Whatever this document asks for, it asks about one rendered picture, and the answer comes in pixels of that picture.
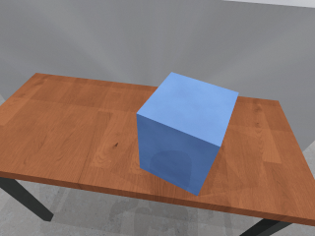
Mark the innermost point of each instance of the table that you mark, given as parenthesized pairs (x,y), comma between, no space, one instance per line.
(82,134)

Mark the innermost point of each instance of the carton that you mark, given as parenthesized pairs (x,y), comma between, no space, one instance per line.
(181,128)

